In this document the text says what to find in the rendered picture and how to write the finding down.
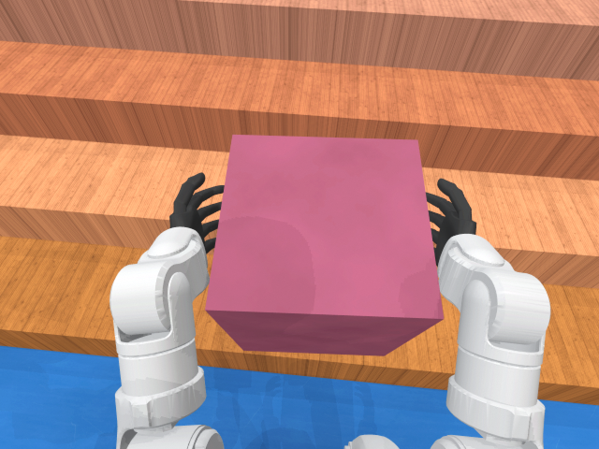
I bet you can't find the robot left upper arm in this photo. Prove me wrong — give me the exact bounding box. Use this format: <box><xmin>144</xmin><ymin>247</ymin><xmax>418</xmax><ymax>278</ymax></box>
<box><xmin>126</xmin><ymin>425</ymin><xmax>225</xmax><ymax>449</ymax></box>

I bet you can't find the robot right forearm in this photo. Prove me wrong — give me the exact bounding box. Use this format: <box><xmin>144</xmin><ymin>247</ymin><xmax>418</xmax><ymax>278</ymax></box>
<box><xmin>437</xmin><ymin>234</ymin><xmax>550</xmax><ymax>449</ymax></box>

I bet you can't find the robot left hand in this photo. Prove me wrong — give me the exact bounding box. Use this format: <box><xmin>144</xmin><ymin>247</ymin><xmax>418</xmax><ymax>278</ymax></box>
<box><xmin>169</xmin><ymin>172</ymin><xmax>225</xmax><ymax>254</ymax></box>

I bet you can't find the carton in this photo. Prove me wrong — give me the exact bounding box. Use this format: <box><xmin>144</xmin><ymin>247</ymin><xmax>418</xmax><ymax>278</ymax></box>
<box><xmin>205</xmin><ymin>135</ymin><xmax>444</xmax><ymax>356</ymax></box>

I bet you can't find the robot right hand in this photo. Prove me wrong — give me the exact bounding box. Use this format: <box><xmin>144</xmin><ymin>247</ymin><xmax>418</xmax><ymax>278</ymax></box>
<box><xmin>426</xmin><ymin>179</ymin><xmax>476</xmax><ymax>267</ymax></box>

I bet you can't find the robot left forearm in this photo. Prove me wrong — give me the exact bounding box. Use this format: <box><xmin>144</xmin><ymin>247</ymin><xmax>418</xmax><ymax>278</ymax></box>
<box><xmin>110</xmin><ymin>227</ymin><xmax>210</xmax><ymax>449</ymax></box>

